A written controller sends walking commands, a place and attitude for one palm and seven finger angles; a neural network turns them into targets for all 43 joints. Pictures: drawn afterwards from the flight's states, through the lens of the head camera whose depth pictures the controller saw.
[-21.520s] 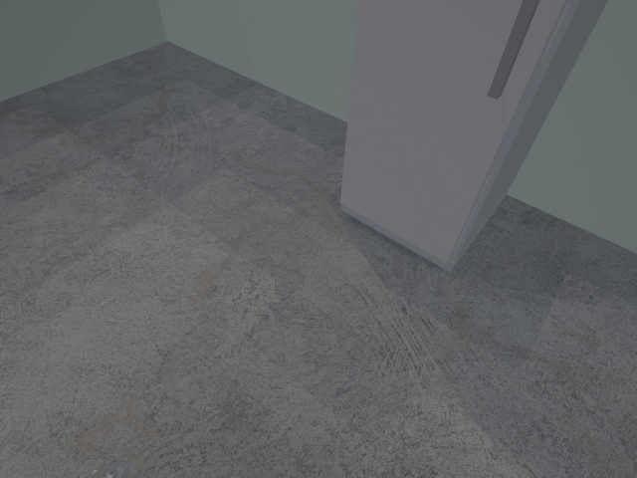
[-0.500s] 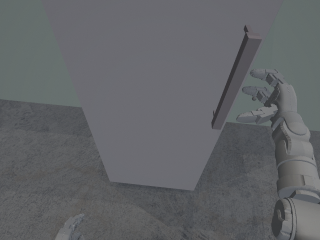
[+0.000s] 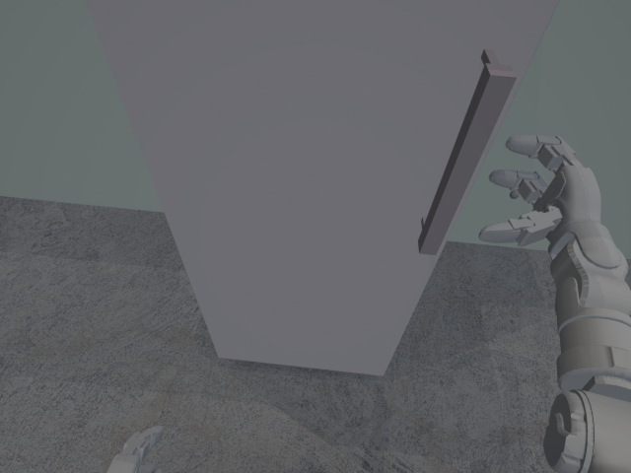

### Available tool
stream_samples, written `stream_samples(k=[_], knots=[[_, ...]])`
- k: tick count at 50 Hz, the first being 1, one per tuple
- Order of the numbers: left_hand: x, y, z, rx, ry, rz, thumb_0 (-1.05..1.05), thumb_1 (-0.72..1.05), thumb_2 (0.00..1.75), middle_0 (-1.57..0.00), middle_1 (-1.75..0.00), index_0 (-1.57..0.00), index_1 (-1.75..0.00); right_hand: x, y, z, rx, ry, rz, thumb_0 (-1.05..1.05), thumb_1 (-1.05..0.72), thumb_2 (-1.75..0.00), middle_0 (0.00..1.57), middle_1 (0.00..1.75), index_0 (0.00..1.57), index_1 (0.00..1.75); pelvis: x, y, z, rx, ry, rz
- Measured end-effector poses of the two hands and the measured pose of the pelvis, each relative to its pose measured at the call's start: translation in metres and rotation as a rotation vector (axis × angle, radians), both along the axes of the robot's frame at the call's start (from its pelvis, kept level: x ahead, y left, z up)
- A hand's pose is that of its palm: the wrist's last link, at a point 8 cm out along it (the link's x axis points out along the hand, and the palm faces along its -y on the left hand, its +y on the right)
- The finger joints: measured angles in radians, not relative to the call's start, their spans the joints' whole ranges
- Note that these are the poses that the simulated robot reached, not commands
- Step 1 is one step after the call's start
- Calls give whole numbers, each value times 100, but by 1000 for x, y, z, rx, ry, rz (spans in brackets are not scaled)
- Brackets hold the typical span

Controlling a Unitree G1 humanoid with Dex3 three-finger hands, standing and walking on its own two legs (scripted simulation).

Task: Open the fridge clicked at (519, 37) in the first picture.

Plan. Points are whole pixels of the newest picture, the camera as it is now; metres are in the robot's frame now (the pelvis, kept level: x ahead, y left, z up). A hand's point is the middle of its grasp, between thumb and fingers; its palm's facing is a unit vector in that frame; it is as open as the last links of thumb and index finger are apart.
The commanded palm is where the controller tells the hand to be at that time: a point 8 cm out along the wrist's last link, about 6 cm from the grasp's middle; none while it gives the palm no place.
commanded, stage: move the hooked fingers beside the handle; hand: right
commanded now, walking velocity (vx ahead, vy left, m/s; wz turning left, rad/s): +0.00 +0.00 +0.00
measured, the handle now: (453, 167) +0.48 -0.14 +0.15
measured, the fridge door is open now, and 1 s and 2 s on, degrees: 0 0 0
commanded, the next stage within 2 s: feel for the door with the fingertips in 0.78 s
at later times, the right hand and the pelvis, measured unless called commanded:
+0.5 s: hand (512, 193) +0.43 -0.20 +0.16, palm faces +0.03 +1.00 -0.01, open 14.0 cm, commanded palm +0.40 -0.25 +0.16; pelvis +0.00 +0.00 +0.00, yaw +0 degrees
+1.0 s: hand (506, 195) +0.42 -0.19 +0.16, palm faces +0.03 +1.00 -0.02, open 14.0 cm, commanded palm +0.40 -0.23 +0.16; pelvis +0.00 +0.00 +0.00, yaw +0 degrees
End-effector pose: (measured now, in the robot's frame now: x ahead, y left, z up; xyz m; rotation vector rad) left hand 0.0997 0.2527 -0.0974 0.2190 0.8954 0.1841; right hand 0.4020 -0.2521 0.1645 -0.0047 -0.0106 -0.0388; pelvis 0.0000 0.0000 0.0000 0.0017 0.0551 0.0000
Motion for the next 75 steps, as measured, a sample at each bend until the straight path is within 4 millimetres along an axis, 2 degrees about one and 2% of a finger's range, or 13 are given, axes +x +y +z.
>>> stream_samples(k=[7,20,33,43,49,56,64,69,75], knots=[[-1,2,0,9,3,-2,1,90,90,-20,-30,-20,-30,-3,-3,-1,-7,1,5,-1,50,-30,30,120,30,120,-2,1,0,1,-1,-6],[-7,3,-2,2,17,6,1,90,90,-20,-30,-20,-30,8,2,0,-1,-7,15,-1,50,-30,30,120,30,120,0,1,-1,1,16,0],[-3,2,-2,0,13,3,1,90,90,-20,-30,-20,-30,-3,-3,-2,-13,-11,1,-2,50,-30,30,120,30,120,1,1,-1,3,5,-1],[12,-2,1,-5,-23,-21,1,90,90,-20,-30,-20,-30,0,7,1,0,3,15,-1,51,-30,30,120,30,120,1,1,0,1,4,-8],[13,-3,2,-9,-30,-19,1,90,90,-20,-30,-20,-30,0,7,-2,-9,2,7,-1,50,-30,30,120,30,120,0,2,-1,1,4,-4],[9,-3,-1,-14,-11,-24,1,90,90,-20,-30,-20,-30,-2,23,2,2,-23,33,-1,51,-30,30,120,30,120,1,1,0,2,0,-8],[9,-6,-2,-27,-15,-20,1,90,90,-20,-30,-20,-30,0,42,-3,7,3,24,-1,51,-30,30,120,30,120,-1,3,0,-2,-7,-5],[7,-5,-2,-28,-21,-10,1,90,90,-20,-30,-20,-30,3,43,0,-4,-8,8,-2,50,-30,30,120,30,120,-3,4,0,-3,-9,1],[1,0,-3,-20,-5,-4,1,90,90,-20,-30,-20,-30,7,34,2,-6,2,-1,-1,50,-30,30,120,30,120,-4,6,0,-3,-6,-1]])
